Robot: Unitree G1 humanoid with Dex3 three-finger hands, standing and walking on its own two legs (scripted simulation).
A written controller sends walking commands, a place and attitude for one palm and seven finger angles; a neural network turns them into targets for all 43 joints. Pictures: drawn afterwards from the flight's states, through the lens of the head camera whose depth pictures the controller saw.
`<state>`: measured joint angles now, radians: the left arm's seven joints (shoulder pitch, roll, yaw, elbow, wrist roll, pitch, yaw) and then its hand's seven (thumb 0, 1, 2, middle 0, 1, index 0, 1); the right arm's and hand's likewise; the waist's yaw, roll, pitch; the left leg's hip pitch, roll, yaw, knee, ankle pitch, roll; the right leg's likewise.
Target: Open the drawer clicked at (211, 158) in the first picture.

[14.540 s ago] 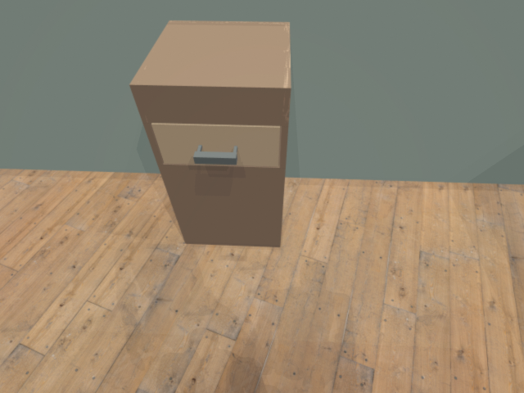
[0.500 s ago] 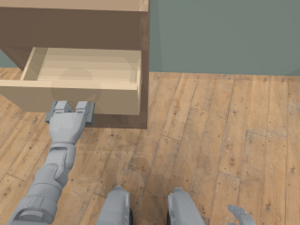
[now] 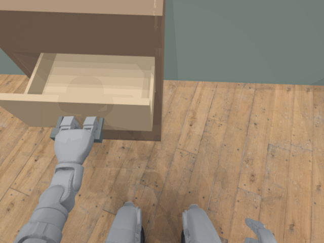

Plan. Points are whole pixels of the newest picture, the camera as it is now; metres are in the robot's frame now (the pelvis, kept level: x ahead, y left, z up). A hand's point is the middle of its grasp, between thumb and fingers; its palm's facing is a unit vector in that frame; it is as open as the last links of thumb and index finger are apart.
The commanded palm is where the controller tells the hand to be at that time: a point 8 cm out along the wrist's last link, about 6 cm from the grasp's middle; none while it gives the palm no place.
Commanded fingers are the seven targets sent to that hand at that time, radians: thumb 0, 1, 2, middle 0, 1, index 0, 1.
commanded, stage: pull the drawer open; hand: left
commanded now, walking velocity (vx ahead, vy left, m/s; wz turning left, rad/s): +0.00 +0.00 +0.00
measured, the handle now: (79, 127) +0.41 +0.24 -0.05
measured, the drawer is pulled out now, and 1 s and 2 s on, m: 0.15 0.20 0.26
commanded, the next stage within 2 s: none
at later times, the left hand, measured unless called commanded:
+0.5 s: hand (82, 157) +0.33 +0.22 -0.07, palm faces -0.05 -0.04 -1.00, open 6.0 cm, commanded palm +0.30 +0.22 -0.02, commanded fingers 0.00 0.90 0.90 -0.40 -1.35 -0.40 -1.35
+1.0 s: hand (80, 165) +0.31 +0.22 -0.07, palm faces -0.06 -0.04 -1.00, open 6.0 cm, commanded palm +0.28 +0.22 -0.02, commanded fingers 0.00 0.90 0.90 -0.40 -1.35 -0.40 -1.35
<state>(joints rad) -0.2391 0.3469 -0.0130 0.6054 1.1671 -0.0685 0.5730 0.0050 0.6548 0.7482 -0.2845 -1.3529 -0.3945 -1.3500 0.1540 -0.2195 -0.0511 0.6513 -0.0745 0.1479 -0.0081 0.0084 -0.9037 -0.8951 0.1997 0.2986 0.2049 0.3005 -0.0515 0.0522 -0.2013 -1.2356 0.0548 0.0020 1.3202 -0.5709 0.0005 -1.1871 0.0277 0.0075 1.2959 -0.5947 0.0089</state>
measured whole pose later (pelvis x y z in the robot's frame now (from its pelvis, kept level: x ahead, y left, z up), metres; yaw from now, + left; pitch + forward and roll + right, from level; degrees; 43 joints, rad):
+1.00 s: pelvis +0.00 -0.01 +0.00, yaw +0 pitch +27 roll -1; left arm -0.04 0.34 -0.02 0.44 1.16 -0.06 0.59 0.01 0.66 0.73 -0.28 -1.35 -0.40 -1.35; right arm 0.13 -0.22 -0.04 0.61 -0.08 0.14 -0.01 0.01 -0.90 -0.90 0.20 0.30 0.20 0.30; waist -0.04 0.05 -0.20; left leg -1.21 0.06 0.00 1.33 -0.58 -0.01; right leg -1.16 0.03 0.00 1.31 -0.61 0.00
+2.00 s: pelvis +0.00 -0.01 -0.01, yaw +1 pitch +26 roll -1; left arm 0.20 0.34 -0.02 0.25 1.15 -0.07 0.61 0.02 0.65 0.72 -0.28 -1.35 -0.42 -1.35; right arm 0.08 -0.21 -0.03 0.57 -0.08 0.12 -0.01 0.01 -0.90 -0.90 0.20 0.30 0.20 0.30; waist -0.02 0.04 -0.20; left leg -1.22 0.06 -0.01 1.36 -0.60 -0.02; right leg -1.17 0.03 0.00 1.35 -0.63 -0.01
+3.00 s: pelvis +0.00 -0.02 -0.02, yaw +1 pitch +26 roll +0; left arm 0.34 0.35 0.02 0.16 1.14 -0.14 0.63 0.02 0.65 0.71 -0.27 -1.35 -0.42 -1.34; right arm 0.06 -0.21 -0.03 0.56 -0.09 0.12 -0.01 0.01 -0.90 -0.90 0.20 0.30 0.20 0.30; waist 0.00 0.04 -0.20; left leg -1.25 0.06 -0.02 1.40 -0.61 -0.03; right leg -1.21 0.03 -0.01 1.41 -0.65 -0.02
